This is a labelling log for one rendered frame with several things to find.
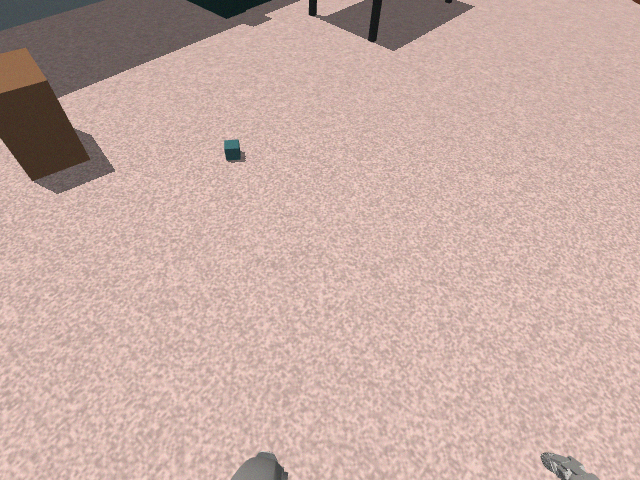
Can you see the right robot hand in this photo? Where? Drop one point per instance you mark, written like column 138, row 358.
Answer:
column 566, row 468

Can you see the sofa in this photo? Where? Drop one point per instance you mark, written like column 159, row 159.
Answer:
column 228, row 8

